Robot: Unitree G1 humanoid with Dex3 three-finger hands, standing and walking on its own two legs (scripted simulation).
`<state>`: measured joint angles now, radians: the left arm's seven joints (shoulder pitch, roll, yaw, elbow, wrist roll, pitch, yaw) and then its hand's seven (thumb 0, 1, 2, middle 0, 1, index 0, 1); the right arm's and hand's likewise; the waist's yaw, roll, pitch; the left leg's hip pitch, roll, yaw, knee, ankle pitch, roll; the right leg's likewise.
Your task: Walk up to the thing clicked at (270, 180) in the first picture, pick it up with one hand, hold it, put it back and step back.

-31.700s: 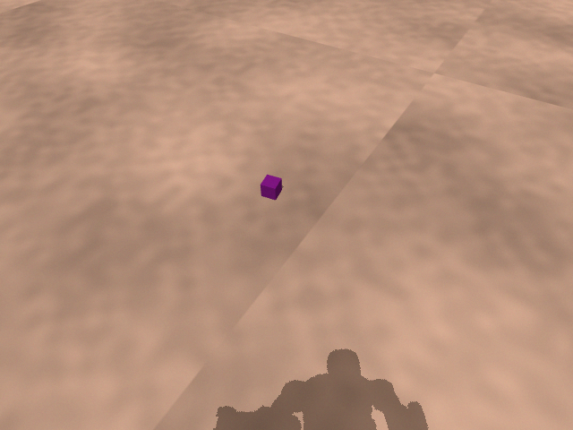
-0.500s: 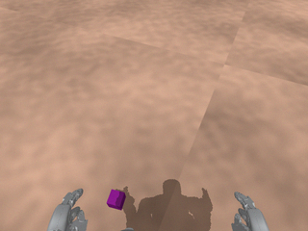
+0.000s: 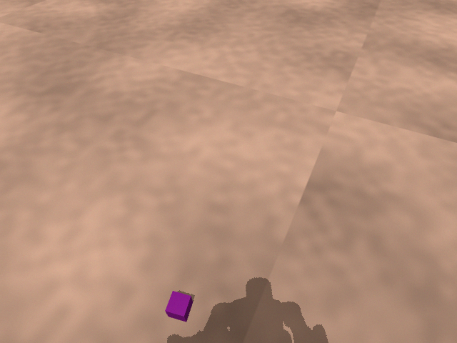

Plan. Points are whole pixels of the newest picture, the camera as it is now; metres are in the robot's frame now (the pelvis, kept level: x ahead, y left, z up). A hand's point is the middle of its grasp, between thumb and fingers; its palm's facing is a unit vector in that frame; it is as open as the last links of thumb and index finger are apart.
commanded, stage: stand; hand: left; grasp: from above
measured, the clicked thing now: (179, 306) +0.40 +0.22 -0.73
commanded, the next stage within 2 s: step back in 1.96 s
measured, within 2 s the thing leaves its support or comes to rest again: neither
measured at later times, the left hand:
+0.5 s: hand out of the picture +0.04 +0.24 -0.15, palm faces +0.01 -0.94 -0.34, open 7.4 cm
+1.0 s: hand out of the picture +0.07 +0.23 -0.15, palm faces -0.01 -0.94 -0.34, open 7.4 cm
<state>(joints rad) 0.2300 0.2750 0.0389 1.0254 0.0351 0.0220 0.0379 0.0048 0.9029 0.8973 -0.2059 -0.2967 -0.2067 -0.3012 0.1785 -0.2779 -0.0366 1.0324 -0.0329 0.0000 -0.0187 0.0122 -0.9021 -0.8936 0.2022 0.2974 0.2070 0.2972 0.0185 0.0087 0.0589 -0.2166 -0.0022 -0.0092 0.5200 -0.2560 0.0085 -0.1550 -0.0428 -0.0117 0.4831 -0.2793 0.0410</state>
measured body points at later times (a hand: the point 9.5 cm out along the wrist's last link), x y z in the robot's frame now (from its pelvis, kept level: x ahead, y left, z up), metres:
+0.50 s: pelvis +0.00 +0.00 +0.01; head +0.00 -0.01 +0.46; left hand +0.04 +0.29 -0.13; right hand +0.06 -0.29 -0.13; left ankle +0.02 +0.11 -0.74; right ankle -0.01 -0.15 -0.74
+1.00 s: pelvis +0.00 -0.01 +0.01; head +0.00 -0.01 +0.46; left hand +0.07 +0.28 -0.13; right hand +0.06 -0.30 -0.13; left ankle +0.02 +0.11 -0.74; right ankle -0.01 -0.15 -0.74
